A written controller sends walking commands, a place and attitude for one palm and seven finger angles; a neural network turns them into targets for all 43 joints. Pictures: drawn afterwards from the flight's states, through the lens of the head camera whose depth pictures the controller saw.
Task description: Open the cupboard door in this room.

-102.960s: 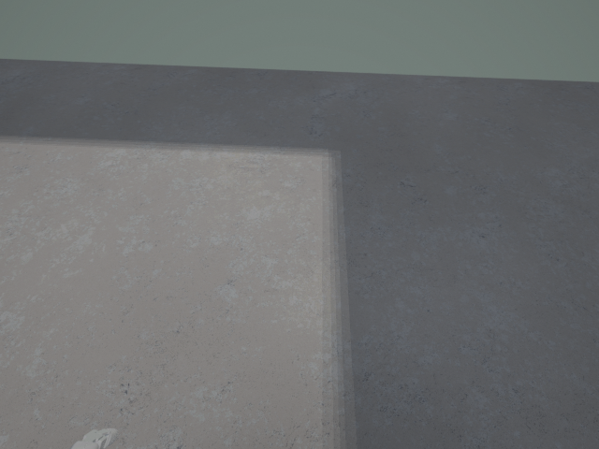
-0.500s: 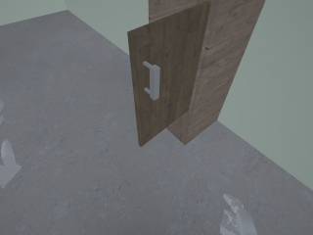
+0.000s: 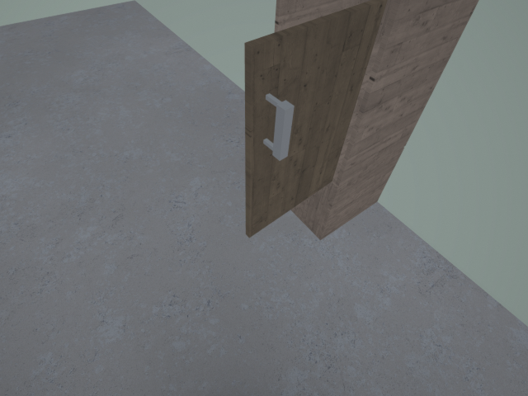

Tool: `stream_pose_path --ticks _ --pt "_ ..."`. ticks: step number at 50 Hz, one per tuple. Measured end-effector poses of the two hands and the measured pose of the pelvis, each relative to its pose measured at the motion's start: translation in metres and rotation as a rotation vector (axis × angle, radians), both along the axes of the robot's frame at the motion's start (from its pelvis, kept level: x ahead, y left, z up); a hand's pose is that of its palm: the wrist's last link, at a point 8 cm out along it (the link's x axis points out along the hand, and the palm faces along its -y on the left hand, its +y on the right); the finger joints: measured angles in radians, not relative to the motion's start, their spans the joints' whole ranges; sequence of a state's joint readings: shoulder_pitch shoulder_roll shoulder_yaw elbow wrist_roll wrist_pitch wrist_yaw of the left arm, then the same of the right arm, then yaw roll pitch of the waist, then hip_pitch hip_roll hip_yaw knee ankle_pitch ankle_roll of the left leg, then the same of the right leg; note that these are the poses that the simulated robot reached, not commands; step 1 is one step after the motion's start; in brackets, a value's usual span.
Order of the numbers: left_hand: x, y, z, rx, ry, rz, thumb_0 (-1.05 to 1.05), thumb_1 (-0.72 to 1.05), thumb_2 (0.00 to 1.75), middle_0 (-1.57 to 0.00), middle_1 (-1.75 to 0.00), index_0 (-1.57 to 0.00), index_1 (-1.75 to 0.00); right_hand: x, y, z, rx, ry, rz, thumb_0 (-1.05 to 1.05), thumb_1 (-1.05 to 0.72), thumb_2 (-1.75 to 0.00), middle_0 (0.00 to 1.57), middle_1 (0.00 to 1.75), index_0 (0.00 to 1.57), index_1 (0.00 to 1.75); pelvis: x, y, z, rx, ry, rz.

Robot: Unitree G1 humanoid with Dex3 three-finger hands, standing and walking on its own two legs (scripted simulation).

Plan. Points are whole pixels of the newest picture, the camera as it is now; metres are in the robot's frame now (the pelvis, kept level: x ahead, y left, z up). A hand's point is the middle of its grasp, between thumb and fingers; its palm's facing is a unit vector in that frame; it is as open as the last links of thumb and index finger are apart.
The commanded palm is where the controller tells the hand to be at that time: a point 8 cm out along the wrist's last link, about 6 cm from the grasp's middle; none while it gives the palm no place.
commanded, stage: let the arm hang, fingers relaxed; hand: left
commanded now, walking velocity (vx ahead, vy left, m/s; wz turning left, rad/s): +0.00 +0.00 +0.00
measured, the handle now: (275, 127) +0.61 +0.02 +0.05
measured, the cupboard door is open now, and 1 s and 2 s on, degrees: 94 94 94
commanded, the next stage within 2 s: look to check the result in 0.64 s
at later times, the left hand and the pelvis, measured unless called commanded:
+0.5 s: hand out of the picture -0.01 +0.15 -0.18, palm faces +0.04 -0.99 -0.16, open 7.3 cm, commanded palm none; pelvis +0.00 +0.00 +0.00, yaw -1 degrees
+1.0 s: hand out of the picture -0.01 +0.16 -0.17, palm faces +0.05 -0.98 -0.19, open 7.3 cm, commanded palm none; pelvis +0.02 +0.00 +0.00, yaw +0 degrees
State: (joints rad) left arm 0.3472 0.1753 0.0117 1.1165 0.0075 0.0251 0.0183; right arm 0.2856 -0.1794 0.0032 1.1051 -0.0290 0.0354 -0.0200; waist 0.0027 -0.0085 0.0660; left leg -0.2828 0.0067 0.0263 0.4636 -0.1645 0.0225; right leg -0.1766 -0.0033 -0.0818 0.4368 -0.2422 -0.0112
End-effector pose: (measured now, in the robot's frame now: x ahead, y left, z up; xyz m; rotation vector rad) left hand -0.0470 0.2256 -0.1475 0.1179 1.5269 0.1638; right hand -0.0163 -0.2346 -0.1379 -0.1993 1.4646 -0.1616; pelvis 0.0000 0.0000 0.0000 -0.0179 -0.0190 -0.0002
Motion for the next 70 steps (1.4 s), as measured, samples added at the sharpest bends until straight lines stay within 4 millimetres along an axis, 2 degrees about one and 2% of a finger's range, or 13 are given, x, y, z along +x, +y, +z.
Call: stream_pose_path --ticks 3,7,11,17,24,36,45,56,70 --pt "-0.020 0.002 0.006 0.015 0.055 0.015 0.00 0.95 0.89 -0.20 -0.30 -0.20 -0.30 -0.016 0.014 -0.005 0.035 0.039 -0.022 0.01 -0.91 -0.90 0.20 0.30 0.20 0.30 0.000 0.003 0.001 0.003 -0.001 -0.001" --pt "-0.029 0.004 0.011 0.032 0.080 0.022 0.00 0.93 0.89 -0.20 -0.30 -0.20 -0.30 -0.027 0.032 -0.012 0.080 0.055 -0.045 0.01 -0.91 -0.90 0.20 0.30 0.20 0.30 0.000 0.005 0.001 0.008 -0.002 -0.006" --pt "-0.023 0.001 0.011 0.036 0.056 0.021 0.00 0.92 0.89 -0.20 -0.30 -0.20 -0.30 -0.027 0.045 -0.016 0.114 0.042 -0.061 0.01 -0.91 -0.90 0.20 0.30 0.20 0.30 0.000 0.007 0.000 0.013 -0.004 -0.011" --pt "0.004 -0.009 0.006 0.018 -0.029 0.010 0.00 0.92 0.90 -0.20 -0.30 -0.20 -0.30 -0.018 0.053 -0.019 0.134 0.000 -0.067 0.01 -0.91 -0.90 0.20 0.30 0.20 0.30 0.001 0.006 -0.001 0.018 -0.008 -0.014" --pt "0.033 -0.022 0.000 -0.015 -0.109 -0.004 0.00 0.91 0.89 -0.20 -0.30 -0.20 -0.30 -0.010 0.045 -0.017 0.112 -0.028 -0.067 0.01 -0.92 -0.90 0.20 0.30 0.20 0.30 0.001 0.005 -0.001 0.018 -0.006 -0.013" --pt "0.030 -0.018 0.002 -0.002 -0.071 0.002 0.00 0.92 0.89 -0.20 -0.30 -0.20 -0.30 -0.007 0.029 -0.012 0.075 -0.009 -0.063 0.01 -0.91 -0.90 0.20 0.30 0.20 0.30 0.007 0.000 0.000 0.018 -0.001 -0.010" --pt "0.029 -0.017 0.005 0.011 -0.040 0.006 0.00 0.91 0.90 -0.20 -0.30 -0.20 -0.30 0.005 0.026 -0.013 0.081 -0.007 -0.051 0.01 -0.91 -0.90 0.20 0.30 0.20 0.30 0.014 -0.003 0.001 0.020 0.000 -0.009" --pt "0.046 -0.024 0.005 0.006 -0.066 0.004 0.00 0.91 0.90 -0.20 -0.30 -0.20 -0.30 0.025 0.018 -0.013 0.076 -0.024 -0.036 0.01 -0.92 -0.90 0.20 0.30 0.20 0.30 0.024 -0.007 0.002 0.023 -0.003 -0.007" --pt "0.064 -0.032 0.004 -0.003 -0.091 -0.001 0.00 0.91 0.89 -0.20 -0.30 -0.20 -0.30 0.038 0.009 -0.010 0.061 -0.033 -0.032 0.01 -0.92 -0.90 0.20 0.30 0.20 0.30 0.034 -0.014 0.003 0.024 -0.003 -0.006"
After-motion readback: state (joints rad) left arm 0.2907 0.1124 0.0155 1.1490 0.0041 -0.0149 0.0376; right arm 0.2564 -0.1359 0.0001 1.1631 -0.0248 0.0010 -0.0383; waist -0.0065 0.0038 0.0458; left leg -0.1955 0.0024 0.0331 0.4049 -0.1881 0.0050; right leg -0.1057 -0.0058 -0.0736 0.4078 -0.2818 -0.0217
